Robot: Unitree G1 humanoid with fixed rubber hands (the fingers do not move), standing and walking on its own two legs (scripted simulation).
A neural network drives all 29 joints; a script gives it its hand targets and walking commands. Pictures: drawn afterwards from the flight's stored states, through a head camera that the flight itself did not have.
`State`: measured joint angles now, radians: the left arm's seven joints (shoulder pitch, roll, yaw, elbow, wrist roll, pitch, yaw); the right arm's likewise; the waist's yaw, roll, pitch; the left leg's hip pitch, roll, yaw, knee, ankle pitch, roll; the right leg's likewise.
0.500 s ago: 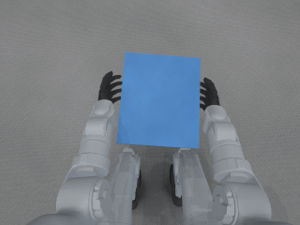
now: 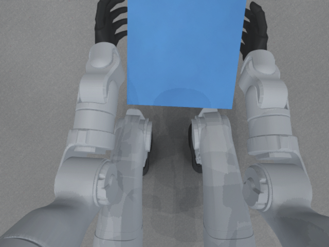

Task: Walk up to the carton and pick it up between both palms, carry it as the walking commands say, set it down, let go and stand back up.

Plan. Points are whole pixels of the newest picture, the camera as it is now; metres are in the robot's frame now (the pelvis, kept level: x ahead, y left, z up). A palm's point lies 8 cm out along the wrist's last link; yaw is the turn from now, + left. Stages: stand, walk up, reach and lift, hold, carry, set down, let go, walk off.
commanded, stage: set down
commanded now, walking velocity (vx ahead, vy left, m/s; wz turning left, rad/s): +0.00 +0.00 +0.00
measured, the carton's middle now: (177, 49) +0.49 -0.03 -0.20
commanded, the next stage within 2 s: none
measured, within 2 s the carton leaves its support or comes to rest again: rests again in 1.66 s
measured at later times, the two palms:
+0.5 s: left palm (112, 32) +0.52 +0.11 -0.17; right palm (243, 36) +0.50 -0.17 -0.18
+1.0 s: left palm (122, 34) +0.54 +0.11 -0.26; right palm (233, 37) +0.52 -0.17 -0.26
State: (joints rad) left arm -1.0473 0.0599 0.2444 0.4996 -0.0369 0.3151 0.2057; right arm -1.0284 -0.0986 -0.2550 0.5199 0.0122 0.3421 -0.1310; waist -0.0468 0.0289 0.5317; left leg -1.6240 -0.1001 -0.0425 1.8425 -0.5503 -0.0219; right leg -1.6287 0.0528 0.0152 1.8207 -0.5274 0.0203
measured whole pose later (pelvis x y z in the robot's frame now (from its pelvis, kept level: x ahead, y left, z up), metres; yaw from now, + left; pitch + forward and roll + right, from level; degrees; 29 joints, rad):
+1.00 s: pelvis +0.01 -0.01 -0.10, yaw +0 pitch +25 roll +1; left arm -1.33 0.18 0.24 0.82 -0.08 0.26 0.20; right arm -1.36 -0.22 -0.17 0.88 0.08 0.30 -0.17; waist -0.05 0.02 0.53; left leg -2.01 -0.11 -0.01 2.16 -0.60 -0.04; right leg -2.03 0.06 0.02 2.15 -0.57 0.02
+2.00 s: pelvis +0.01 +0.00 -0.14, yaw +0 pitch +26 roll -1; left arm -1.48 0.25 0.25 1.06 -0.06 0.21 0.14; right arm -1.46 -0.28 -0.14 1.04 0.07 0.27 -0.05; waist -0.06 0.05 0.52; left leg -2.16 -0.13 -0.02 2.28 -0.58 -0.04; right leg -2.15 0.06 0.01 2.26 -0.56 0.03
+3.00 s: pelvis +0.02 +0.00 -0.15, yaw +1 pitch +27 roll -1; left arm -1.44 0.24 0.26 1.13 -0.06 0.12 0.12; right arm -1.43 -0.26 -0.22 1.10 -0.03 0.17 0.02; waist -0.07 0.06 0.47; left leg -2.18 -0.14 0.00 2.31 -0.60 -0.03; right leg -2.17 0.06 0.03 2.30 -0.59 0.05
